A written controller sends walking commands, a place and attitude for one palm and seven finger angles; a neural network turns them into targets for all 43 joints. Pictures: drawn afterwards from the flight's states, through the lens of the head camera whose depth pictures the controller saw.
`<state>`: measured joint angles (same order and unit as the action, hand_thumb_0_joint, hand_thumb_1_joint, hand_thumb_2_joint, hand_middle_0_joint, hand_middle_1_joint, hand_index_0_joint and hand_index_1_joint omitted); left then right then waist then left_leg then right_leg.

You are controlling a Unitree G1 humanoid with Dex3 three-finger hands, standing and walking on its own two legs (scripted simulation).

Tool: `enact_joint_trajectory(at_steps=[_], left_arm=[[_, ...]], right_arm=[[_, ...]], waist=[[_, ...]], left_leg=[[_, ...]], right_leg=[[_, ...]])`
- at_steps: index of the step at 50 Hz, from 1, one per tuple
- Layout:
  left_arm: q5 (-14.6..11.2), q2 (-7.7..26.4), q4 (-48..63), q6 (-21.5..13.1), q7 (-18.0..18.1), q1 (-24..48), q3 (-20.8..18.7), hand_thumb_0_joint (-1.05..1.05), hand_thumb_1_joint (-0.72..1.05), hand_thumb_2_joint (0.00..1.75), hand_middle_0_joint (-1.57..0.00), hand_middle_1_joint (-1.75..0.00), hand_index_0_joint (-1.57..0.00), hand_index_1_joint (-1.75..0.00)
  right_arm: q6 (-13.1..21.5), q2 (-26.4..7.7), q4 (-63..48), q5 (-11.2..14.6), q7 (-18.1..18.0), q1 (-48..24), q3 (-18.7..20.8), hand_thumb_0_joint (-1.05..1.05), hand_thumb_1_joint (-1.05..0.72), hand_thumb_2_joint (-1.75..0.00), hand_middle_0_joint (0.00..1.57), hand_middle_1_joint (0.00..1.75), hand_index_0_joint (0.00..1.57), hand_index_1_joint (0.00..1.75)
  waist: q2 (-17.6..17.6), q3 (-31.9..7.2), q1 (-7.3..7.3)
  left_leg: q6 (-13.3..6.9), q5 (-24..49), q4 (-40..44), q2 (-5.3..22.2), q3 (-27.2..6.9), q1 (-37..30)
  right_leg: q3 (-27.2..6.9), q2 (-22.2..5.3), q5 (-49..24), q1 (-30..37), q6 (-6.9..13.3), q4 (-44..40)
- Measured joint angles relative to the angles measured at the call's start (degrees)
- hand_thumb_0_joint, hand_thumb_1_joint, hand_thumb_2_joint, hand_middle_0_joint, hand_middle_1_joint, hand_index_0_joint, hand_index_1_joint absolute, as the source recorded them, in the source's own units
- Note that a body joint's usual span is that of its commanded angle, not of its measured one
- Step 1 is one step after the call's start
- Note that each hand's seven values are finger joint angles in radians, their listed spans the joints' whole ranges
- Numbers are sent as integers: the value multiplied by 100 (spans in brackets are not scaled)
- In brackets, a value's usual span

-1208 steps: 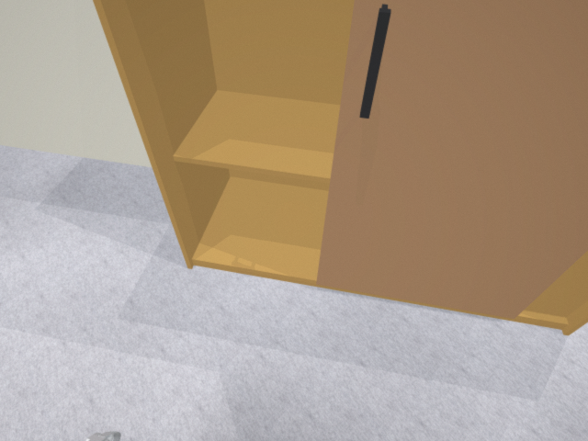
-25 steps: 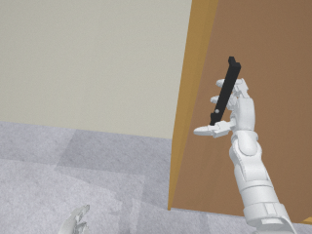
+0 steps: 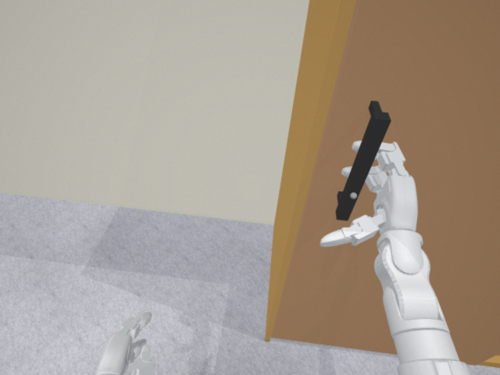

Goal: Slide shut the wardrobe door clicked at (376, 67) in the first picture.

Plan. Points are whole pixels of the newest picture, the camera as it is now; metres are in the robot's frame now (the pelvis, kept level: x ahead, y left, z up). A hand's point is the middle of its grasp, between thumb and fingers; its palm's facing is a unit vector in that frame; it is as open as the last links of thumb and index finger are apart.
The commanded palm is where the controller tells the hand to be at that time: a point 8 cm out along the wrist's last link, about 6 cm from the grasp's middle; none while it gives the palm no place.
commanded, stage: slip the hand off the handle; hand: right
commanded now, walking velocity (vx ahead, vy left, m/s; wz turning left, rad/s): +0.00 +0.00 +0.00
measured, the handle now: (357, 165) +0.40 -0.13 +0.17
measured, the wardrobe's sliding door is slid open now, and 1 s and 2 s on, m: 0.00 0.00 0.00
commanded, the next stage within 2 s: draw the hand back to the body in 1.02 s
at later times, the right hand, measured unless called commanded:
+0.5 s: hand (394, 206) +0.34 -0.18 +0.15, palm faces +0.11 +0.99 -0.08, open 14.7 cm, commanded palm +0.29 -0.23 +0.15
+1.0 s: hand (402, 264) +0.24 -0.17 +0.15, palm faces +0.12 +0.99 -0.10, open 14.7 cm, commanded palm +0.20 -0.22 +0.15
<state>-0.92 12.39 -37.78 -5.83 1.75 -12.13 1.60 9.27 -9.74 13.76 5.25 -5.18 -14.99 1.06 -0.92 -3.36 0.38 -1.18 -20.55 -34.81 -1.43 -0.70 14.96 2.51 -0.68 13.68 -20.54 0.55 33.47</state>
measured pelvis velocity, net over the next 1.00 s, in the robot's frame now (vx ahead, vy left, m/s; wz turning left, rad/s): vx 0.00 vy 0.00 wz -0.03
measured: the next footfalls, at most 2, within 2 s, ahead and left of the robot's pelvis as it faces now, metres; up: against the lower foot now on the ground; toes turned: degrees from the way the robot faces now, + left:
none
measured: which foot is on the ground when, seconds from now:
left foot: down 0.00-1.00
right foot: down 0.00-1.00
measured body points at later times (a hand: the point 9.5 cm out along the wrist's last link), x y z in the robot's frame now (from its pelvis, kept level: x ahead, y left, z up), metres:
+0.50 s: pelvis +0.01 +0.00 +0.00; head +0.00 +0.01 +0.45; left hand +0.15 +0.24 -0.10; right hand +0.33 -0.24 +0.15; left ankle -0.02 +0.11 -0.73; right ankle +0.04 -0.12 -0.73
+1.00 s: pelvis +0.00 +0.00 +0.00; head -0.03 +0.02 +0.45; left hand +0.21 +0.20 -0.07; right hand +0.23 -0.22 +0.15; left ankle -0.02 +0.11 -0.73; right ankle +0.04 -0.12 -0.73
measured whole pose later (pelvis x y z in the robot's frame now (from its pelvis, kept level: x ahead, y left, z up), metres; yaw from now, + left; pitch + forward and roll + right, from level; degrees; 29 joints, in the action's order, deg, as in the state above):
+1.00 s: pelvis +0.00 +0.00 +0.00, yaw -2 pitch -1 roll +0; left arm -1.2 12.1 -34.6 -9.5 2.4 -10.7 3.1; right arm 8.3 -12.5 -12.1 10.0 2.2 12.5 4.0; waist -2.4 -3.8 -2.4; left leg -1.4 -22.1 -35.8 -1.3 1.1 12.7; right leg 0.8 -0.4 15.4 -19.7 0.4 36.1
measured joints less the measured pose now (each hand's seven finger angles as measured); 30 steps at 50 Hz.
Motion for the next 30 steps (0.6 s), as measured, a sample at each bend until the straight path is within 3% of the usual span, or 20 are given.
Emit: enact_joint_trajectory(at_steps=[11,21,30], left_arm=[[-49,67,18,56,87,-13,-14,1,90,90,-20,-30,-21,-30],[-118,168,-126,-23,165,-152,-57,1,90,90,-20,-30,-21,-30],[-95,124,80,-134,81,-267,-82,1,90,90,-20,-30,-20,-30]], right_arm=[[119,-402,51,228,407,202,578,-1,55,-20,35,119,25,115],[266,-577,214,500,936,115,816,-1,55,-20,36,121,25,115],[155,-431,-778,513,865,1166,837,-1,55,-20,29,117,25,115]], waist=[[4,27,-61],[-26,13,-56],[-51,-70,-58]], left_leg=[[-31,-22,45,-35,65,-60],[-22,-38,-1,-32,108,82],[5,-81,-29,-20,-3,32]], right_leg=[[-68,-28,57,-5,-27,54],[-111,-22,80,-181,-17,145],[0,-23,145,-81,7,140]])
